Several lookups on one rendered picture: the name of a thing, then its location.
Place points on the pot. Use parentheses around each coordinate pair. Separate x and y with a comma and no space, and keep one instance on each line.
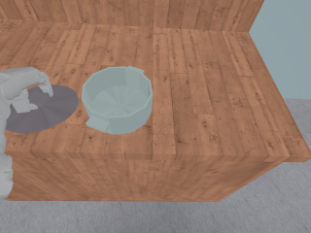
(118,100)

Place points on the robot left forearm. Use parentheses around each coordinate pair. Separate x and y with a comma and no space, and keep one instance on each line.
(10,88)

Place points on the table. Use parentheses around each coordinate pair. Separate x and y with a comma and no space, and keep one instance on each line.
(218,119)

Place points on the left robot upper arm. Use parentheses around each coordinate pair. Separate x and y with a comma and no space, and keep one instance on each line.
(6,175)

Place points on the robot left hand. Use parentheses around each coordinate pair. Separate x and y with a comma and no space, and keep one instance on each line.
(28,76)

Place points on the lid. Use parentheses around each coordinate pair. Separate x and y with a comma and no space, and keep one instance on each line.
(59,107)

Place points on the knob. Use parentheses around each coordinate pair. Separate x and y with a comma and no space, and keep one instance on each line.
(38,98)

